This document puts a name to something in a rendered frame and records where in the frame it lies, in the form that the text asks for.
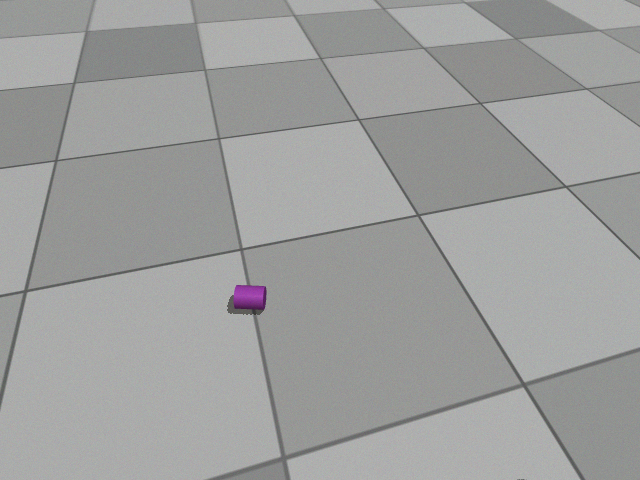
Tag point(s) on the can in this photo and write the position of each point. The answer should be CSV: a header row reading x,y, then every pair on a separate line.
x,y
250,297

